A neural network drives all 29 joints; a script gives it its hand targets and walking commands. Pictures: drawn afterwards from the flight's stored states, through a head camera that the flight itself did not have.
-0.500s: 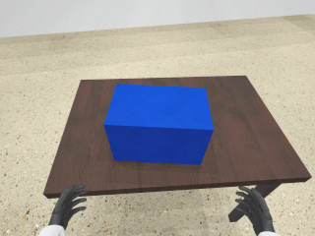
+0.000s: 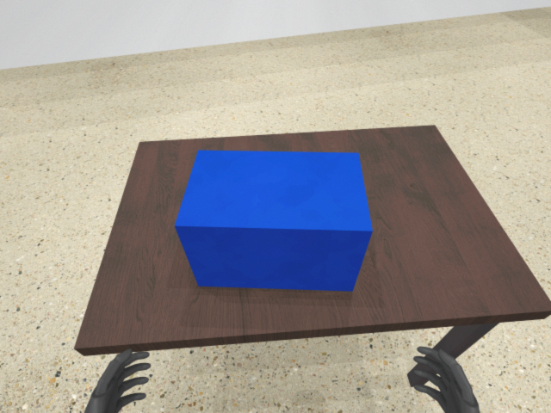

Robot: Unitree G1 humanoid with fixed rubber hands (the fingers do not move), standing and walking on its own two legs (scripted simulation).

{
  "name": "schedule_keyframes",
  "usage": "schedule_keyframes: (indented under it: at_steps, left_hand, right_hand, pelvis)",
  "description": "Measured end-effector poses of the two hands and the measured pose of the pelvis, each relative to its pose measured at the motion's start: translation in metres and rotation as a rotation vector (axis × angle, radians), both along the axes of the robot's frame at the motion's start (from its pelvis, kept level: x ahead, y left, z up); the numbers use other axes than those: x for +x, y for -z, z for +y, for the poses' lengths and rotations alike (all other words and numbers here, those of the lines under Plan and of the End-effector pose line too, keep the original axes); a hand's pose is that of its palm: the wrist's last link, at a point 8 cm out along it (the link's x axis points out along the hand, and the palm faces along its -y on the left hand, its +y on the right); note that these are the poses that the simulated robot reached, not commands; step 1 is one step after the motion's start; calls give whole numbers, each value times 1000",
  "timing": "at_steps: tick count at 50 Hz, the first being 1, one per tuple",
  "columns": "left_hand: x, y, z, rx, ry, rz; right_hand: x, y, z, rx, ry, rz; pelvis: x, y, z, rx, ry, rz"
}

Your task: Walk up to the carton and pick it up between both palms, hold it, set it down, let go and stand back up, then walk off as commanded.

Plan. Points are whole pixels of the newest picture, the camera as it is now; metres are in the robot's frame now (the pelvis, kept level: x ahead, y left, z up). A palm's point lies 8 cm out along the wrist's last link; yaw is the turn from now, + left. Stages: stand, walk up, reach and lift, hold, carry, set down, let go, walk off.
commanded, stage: set down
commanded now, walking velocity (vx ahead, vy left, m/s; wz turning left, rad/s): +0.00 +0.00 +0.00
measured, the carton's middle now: (276, 221) +0.47 +0.03 -0.02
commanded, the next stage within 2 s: let go in 1.28 s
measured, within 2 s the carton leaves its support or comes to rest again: neither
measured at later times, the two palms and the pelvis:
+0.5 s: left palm out of the picture +0.14 +0.26 -0.06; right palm out of the picture +0.14 -0.23 -0.06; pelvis -0.01 +0.00 +0.00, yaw +0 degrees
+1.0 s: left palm out of the picture +0.15 +0.26 -0.07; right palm out of the picture +0.15 -0.23 -0.07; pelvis +0.00 +0.00 +0.00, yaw +0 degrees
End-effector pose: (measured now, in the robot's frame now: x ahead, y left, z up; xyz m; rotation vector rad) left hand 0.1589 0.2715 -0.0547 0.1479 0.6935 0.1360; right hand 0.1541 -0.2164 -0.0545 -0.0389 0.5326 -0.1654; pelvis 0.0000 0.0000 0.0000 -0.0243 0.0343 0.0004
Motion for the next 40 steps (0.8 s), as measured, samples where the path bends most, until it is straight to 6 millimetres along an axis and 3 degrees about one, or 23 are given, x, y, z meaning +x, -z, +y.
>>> schedule_keyframes:
  at_steps: [20, 40]
  left_hand:
    - [-16, 9, -9, -17, -41, 73]
    - [-12, 13, -10, -14, -50, 90]
  right_hand:
    - [-16, 7, -8, -36, -29, 74]
    - [-7, 11, -14, -44, -22, 102]
  pelvis:
    - [-8, 0, 1, -1, -1, -35]
    - [-2, 0, 0, 0, 0, -27]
